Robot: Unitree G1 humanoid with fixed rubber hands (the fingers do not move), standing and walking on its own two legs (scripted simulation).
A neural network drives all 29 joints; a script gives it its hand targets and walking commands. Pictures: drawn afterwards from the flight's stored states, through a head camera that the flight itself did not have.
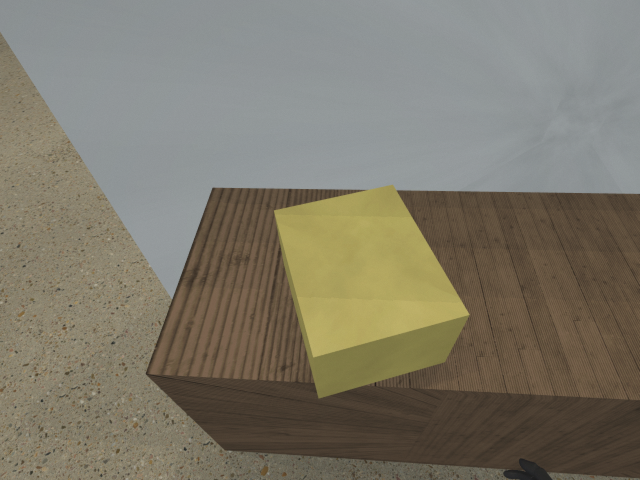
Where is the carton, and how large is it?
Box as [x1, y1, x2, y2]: [274, 185, 469, 397]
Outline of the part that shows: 392,185 274,210 284,266 318,397 322,397 443,362 469,314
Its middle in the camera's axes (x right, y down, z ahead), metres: +0.07 +0.07 +0.66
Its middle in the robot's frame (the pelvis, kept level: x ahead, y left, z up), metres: +0.43 -0.03 -0.09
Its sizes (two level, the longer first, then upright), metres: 0.280 0.223 0.164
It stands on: a pedestal, 0.59 m high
